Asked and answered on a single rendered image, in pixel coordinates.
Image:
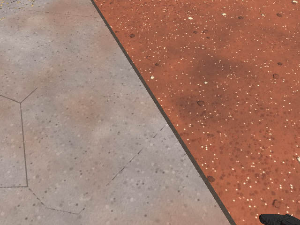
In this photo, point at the right robot hand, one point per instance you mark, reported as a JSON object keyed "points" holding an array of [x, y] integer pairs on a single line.
{"points": [[277, 219]]}

